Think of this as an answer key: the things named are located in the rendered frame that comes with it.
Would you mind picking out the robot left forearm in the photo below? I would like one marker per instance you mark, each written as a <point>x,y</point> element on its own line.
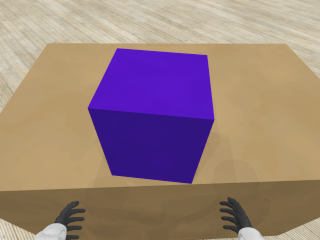
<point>55,231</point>

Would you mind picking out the robot right forearm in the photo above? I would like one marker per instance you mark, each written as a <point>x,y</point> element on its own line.
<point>249,233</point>

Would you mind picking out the pedestal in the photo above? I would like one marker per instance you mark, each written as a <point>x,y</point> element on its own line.
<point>263,149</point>

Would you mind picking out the robot right hand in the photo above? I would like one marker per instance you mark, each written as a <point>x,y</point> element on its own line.
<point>240,218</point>

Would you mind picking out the robot left hand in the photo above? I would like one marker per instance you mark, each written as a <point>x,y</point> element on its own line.
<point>64,219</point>

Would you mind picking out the carton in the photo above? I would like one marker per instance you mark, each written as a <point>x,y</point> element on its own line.
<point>153,113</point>

